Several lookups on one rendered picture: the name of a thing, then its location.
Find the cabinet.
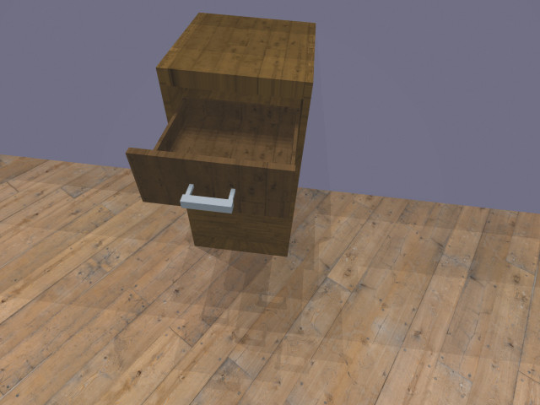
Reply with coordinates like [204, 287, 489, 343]
[156, 13, 316, 257]

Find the drawer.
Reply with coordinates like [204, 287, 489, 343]
[126, 96, 300, 219]

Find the handle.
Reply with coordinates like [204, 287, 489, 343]
[180, 184, 235, 213]

